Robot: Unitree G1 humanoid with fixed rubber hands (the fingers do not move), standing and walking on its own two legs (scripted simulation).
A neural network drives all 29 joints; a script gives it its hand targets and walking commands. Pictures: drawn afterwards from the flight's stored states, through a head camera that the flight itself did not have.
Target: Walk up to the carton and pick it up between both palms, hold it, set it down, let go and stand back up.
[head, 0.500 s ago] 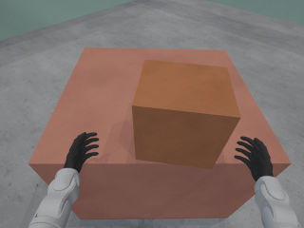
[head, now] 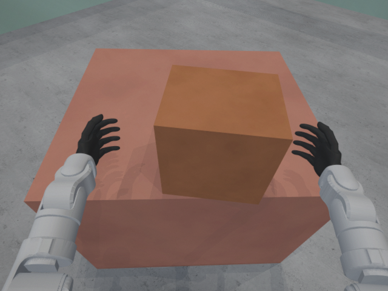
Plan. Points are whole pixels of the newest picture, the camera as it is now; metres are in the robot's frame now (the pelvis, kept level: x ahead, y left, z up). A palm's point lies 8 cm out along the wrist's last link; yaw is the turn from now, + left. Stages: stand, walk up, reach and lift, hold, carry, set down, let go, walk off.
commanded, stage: reach and lift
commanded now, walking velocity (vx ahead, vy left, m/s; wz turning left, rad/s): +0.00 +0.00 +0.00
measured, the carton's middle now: (217, 137) +0.47 -0.05 +0.03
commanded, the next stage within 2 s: none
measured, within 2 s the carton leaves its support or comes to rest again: neither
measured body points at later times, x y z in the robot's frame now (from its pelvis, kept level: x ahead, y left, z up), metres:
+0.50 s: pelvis +0.00 -0.01 +0.00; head +0.02 +0.01 +0.45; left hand +0.44 +0.22 +0.16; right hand +0.42 -0.26 +0.15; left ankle -0.01 +0.12 -0.74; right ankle +0.03 -0.11 -0.74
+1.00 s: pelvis -0.01 -0.01 -0.01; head +0.04 +0.01 +0.44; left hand +0.48 +0.22 +0.21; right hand +0.46 -0.25 +0.21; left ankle -0.01 +0.12 -0.74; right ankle +0.03 -0.11 -0.74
